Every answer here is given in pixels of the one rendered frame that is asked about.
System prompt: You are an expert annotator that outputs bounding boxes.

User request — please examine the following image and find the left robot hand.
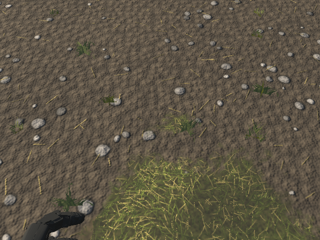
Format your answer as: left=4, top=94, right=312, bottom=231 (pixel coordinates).
left=21, top=210, right=85, bottom=240

